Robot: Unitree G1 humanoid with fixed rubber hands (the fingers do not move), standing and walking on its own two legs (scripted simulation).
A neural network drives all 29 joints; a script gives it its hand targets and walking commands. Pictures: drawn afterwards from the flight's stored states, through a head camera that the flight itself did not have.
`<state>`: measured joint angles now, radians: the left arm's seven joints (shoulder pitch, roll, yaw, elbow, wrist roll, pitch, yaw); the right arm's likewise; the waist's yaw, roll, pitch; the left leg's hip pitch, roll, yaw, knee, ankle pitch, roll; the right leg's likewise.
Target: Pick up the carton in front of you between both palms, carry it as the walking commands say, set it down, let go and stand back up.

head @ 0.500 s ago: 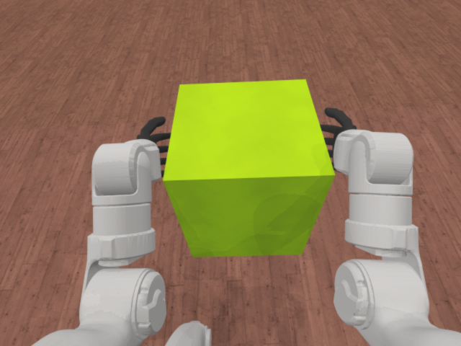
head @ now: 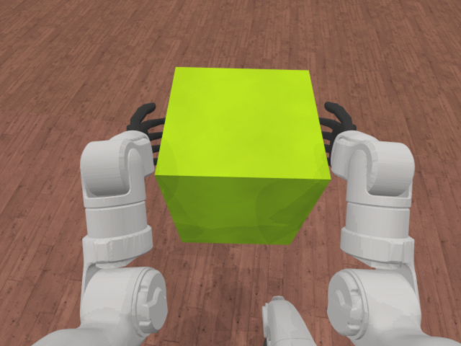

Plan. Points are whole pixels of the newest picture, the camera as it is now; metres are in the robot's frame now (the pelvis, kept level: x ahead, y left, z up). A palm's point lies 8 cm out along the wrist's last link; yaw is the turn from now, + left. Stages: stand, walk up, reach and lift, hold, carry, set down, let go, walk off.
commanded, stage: carry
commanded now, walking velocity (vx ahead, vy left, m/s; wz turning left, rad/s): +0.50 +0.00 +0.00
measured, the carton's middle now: (238, 165) +0.41 -0.03 +0.07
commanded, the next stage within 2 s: none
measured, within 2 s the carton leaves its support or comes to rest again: neither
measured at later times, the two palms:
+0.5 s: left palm (115, 23) +0.63 +0.18 +0.21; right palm (274, 5) +0.69 -0.12 +0.21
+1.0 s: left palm out of the picture +0.94 +0.18 +0.21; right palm out of the picture +0.97 -0.12 +0.20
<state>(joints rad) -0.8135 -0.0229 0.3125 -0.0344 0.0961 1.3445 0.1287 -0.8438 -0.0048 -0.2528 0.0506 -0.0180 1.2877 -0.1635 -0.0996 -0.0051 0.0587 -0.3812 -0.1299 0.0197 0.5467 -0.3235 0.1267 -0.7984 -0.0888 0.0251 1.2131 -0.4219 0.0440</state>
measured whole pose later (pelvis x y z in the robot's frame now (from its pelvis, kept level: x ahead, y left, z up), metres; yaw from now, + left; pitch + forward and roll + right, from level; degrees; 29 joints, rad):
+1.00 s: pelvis +0.58 +0.00 +0.03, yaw +6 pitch +5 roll -1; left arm -0.86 0.01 0.28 0.12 0.07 1.34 0.14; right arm -0.85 -0.03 -0.27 0.12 -0.04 1.31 -0.15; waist -0.02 0.04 -0.05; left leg -0.18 0.06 0.08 0.65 -0.51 -0.01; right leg -0.59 0.00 -0.16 0.63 -0.19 -0.08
